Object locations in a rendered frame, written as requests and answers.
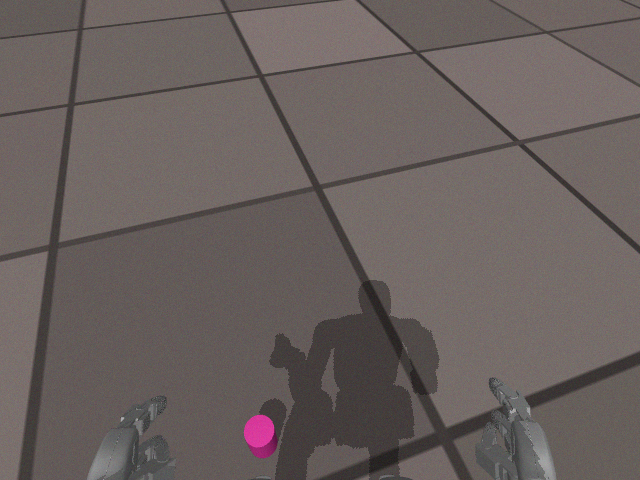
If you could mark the left robot hand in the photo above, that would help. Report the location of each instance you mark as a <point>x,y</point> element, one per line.
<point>120,457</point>

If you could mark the right robot hand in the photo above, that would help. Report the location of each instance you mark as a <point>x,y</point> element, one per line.
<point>525,440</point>

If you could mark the can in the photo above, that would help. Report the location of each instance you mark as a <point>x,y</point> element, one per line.
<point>260,435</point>

